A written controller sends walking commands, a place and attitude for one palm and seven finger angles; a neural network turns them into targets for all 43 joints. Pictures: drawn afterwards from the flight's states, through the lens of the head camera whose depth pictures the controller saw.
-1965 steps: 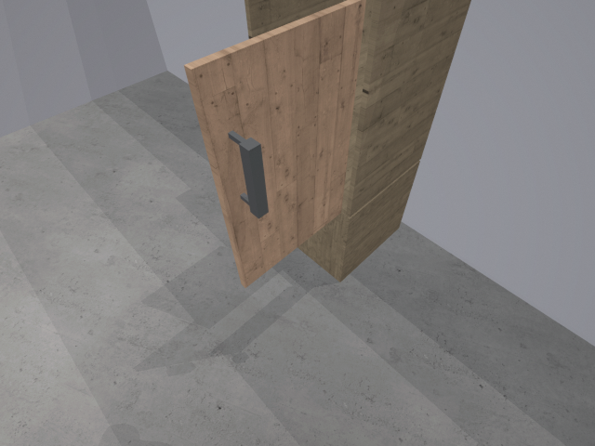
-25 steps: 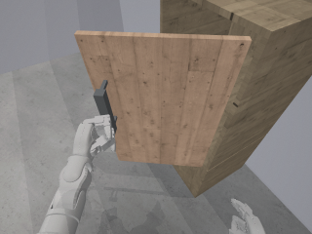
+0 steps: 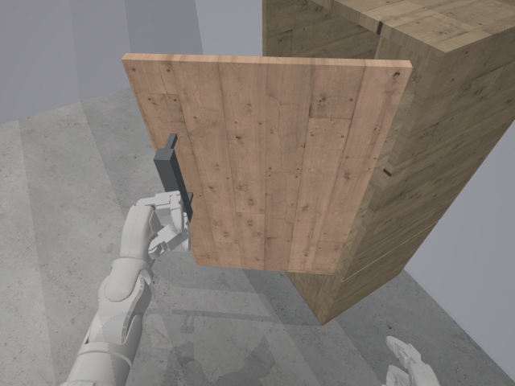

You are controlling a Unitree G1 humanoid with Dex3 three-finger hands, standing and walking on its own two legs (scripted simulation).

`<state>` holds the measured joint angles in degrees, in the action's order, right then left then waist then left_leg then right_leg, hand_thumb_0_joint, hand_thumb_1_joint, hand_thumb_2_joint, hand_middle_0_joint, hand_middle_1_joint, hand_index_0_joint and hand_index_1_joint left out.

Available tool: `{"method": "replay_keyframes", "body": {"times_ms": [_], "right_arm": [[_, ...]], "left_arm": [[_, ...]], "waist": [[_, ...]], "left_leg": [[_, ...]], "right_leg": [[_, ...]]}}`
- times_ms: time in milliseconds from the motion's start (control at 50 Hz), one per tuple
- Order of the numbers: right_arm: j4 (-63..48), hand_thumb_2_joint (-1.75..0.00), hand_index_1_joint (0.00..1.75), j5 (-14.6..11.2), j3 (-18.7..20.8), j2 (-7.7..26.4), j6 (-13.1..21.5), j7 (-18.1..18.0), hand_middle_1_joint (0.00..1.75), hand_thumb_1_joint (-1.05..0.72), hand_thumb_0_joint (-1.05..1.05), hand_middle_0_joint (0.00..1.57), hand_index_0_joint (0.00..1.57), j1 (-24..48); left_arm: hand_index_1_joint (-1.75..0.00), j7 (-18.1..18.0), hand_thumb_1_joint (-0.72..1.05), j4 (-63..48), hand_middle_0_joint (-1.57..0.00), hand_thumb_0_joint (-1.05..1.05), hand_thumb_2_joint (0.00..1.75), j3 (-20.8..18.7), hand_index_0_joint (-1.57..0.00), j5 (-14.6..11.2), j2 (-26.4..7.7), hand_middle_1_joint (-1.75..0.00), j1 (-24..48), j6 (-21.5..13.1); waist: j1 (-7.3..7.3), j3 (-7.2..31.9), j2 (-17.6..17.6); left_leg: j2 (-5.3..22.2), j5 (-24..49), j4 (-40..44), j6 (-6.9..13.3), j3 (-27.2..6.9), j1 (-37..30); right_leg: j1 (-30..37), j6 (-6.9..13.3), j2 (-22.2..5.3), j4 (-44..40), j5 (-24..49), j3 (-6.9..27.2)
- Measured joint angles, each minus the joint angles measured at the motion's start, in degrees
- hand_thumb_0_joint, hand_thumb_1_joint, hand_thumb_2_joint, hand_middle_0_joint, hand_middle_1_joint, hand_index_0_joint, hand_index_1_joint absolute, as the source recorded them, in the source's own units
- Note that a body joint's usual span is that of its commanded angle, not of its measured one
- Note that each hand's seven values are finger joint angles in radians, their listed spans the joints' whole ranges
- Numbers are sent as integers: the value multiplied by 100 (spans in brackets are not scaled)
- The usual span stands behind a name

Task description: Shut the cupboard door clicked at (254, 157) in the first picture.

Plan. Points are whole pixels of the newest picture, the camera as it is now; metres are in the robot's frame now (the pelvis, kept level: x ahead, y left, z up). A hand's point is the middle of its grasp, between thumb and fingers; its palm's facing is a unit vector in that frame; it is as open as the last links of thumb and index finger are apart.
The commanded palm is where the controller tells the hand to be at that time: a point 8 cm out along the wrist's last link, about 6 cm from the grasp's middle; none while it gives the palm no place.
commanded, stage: push the door shut along its arc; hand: left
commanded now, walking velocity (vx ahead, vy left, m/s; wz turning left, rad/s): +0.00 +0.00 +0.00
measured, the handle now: (178, 180) +0.44 +0.16 +0.07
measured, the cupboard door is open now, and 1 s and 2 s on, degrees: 55 38 27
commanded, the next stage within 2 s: pull the fist back off the door in 1.84 s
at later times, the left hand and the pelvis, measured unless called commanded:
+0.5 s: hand (189, 195) +0.39 +0.13 +0.08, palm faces -0.17 -0.99 -0.04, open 3.1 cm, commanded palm +0.39 +0.17 +0.08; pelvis -0.01 +0.02 -0.01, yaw +1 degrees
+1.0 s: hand (207, 173) +0.45 +0.11 +0.08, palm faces -0.29 -0.96 -0.03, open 3.1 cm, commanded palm +0.45 +0.14 +0.08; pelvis -0.02 +0.03 -0.02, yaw +1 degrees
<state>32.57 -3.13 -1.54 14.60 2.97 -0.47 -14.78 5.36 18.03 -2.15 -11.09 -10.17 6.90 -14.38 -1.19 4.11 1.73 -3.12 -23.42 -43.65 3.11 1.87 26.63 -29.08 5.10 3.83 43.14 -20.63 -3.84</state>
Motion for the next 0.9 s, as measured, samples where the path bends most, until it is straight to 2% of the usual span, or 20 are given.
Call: {"method": "replay_keyframes", "body": {"times_ms": [80,300,460,660,900], "right_arm": [[-2,-90,30,-4,-38,-18,-2,-22,30,-90,1,20,20,48],[114,-90,30,-22,-69,-1,-25,-30,30,-90,1,20,20,13],[283,-90,30,-19,-19,76,-84,11,30,-90,1,20,20,-210],[462,-90,30,16,26,148,-92,58,30,-90,1,20,20,-472],[597,-90,30,73,36,185,-67,101,30,-90,1,20,20,-655]], "left_arm": [[-150,30,90,192,-130,1,90,43,-130,42,-44,-150,191,-19],[-150,348,90,1397,-132,1,90,-41,-130,0,-189,-150,1441,-69],[-150,522,90,2403,-135,1,90,-98,-132,-7,-287,-150,2348,-277],[-150,749,90,3686,-132,1,90,-146,-133,1,-446,-150,3387,-511],[-150,911,90,4484,-130,1,90,-216,-131,44,-577,-150,4143,-705]], "waist": [[-11,-34,-14],[-101,-36,-31],[-166,-37,-32],[-348,-1,-33],[-555,23,-16]], "left_leg": [[-14,3,-40,16,-20,27],[-54,28,-136,66,-30,247],[-101,37,-286,113,-58,547],[-131,22,-482,170,-25,930],[-124,-30,-679,214,19,1319]], "right_leg": [[-9,-11,-17,21,2,-24],[-203,-56,-65,85,34,-47],[-472,-95,-123,209,36,-92],[-847,-141,-165,392,30,-83],[-1228,-179,-166,555,11,-58]]}}
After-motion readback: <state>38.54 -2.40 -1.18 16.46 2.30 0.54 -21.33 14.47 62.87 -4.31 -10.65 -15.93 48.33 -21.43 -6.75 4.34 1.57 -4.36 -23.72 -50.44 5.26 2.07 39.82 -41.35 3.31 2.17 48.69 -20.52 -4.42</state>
